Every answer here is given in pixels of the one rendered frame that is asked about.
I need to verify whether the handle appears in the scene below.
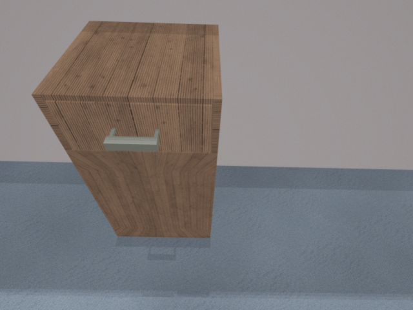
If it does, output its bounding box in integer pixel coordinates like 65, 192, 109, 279
103, 128, 159, 152

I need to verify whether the drawer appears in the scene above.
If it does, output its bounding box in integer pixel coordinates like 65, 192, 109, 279
46, 100, 212, 152

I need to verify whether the cabinet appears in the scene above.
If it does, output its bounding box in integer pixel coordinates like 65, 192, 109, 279
32, 21, 222, 238

